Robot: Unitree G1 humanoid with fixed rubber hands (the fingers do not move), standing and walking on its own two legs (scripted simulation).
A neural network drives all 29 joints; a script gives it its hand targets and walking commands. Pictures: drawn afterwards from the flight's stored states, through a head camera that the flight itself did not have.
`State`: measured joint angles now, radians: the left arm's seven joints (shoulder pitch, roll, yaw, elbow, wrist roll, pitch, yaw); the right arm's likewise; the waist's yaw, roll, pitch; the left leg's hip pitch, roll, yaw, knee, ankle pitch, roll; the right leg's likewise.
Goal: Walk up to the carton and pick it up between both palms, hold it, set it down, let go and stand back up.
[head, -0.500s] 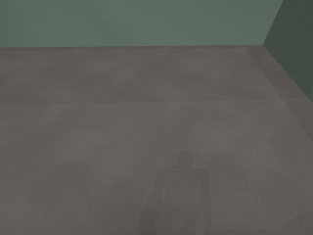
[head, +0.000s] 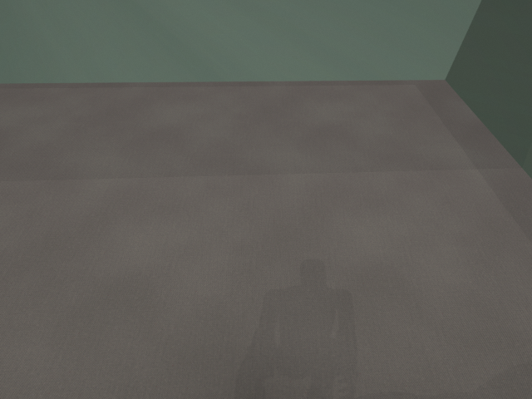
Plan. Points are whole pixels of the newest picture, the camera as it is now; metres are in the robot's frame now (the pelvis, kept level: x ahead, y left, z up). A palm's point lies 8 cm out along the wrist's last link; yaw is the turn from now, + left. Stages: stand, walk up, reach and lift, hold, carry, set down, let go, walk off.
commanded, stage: walk up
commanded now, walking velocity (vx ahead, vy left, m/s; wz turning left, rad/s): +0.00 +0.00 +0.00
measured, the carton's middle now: out of the picture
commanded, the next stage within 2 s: none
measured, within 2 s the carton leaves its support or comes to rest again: neither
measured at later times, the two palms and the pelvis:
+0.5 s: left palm out of the picture -0.06 +0.18 -0.12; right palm out of the picture +0.07 -0.28 -0.16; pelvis -0.04 -0.06 +0.00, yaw +16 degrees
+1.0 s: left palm out of the picture -0.23 +0.18 -0.18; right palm out of the picture +0.09 -0.17 -0.13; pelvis -0.11 -0.03 -0.02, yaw +34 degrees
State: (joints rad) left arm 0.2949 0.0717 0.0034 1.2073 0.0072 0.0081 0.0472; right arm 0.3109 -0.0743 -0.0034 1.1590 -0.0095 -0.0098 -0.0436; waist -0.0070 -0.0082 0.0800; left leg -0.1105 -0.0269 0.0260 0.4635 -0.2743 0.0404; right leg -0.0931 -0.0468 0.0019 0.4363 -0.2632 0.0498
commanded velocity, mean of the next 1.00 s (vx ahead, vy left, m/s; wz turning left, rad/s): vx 0.00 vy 0.00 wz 0.50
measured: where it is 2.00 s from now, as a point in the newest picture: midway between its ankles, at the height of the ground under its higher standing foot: outside the picture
